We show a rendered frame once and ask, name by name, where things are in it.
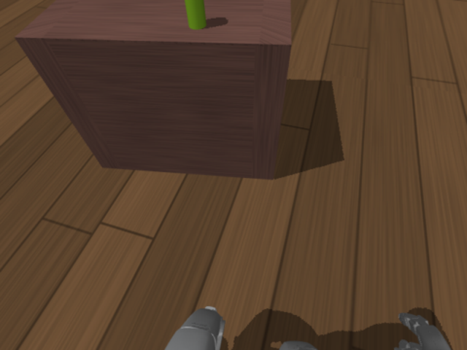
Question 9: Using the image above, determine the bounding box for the bottle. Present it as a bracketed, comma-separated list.
[185, 0, 207, 30]

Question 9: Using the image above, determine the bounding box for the right robot hand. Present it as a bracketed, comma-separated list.
[394, 313, 451, 350]

